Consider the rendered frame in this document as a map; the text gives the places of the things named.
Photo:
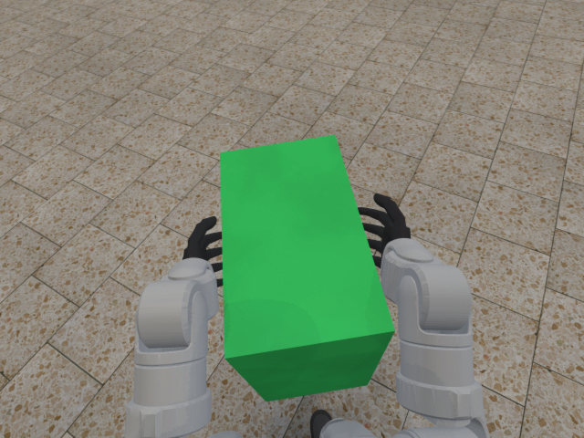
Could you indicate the robot left hand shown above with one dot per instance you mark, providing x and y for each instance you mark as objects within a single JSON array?
[{"x": 198, "y": 242}]

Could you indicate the right robot shin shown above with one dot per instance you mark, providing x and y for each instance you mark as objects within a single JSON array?
[{"x": 330, "y": 422}]

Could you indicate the right robot forearm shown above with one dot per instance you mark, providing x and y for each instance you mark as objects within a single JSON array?
[{"x": 436, "y": 379}]

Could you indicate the carton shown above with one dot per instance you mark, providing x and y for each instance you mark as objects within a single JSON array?
[{"x": 304, "y": 310}]

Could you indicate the robot right hand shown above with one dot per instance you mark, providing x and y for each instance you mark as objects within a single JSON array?
[{"x": 393, "y": 221}]

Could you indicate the right robot foot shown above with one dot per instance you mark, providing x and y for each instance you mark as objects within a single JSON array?
[{"x": 318, "y": 420}]

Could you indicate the left robot forearm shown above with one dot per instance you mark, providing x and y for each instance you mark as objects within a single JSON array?
[{"x": 171, "y": 399}]

